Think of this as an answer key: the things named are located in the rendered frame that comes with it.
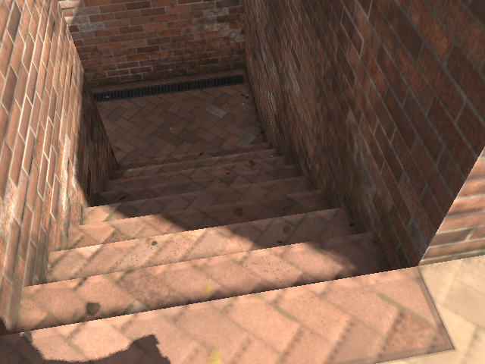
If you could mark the stairs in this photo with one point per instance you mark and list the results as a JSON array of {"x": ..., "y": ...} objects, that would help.
[{"x": 197, "y": 227}]

